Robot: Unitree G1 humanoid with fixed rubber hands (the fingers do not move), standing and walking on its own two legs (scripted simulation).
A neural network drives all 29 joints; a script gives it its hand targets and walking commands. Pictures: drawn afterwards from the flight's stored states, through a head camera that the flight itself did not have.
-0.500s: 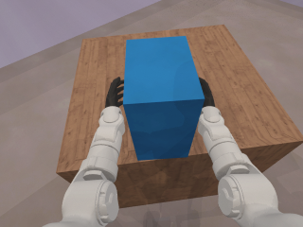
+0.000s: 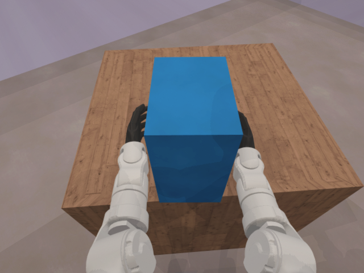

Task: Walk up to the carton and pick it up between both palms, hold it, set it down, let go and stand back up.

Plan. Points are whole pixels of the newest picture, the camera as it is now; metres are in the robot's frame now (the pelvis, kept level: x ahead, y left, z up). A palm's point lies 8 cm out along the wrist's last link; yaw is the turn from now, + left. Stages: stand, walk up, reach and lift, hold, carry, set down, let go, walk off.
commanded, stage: reach and lift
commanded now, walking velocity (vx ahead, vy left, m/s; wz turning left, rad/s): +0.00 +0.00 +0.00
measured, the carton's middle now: (190, 135) +0.42 -0.01 +0.05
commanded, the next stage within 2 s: none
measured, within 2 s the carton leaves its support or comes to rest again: leaves its support in 1.18 s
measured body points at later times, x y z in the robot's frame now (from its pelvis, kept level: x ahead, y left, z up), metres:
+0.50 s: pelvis -0.01 +0.00 +0.00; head +0.04 +0.00 +0.45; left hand +0.41 +0.12 +0.07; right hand +0.40 -0.13 +0.06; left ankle +0.00 +0.14 -0.75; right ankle -0.04 -0.10 -0.75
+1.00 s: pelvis -0.01 +0.02 +0.00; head +0.03 +0.01 +0.45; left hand +0.41 +0.12 +0.07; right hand +0.40 -0.14 +0.06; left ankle +0.00 +0.14 -0.75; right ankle -0.04 -0.10 -0.75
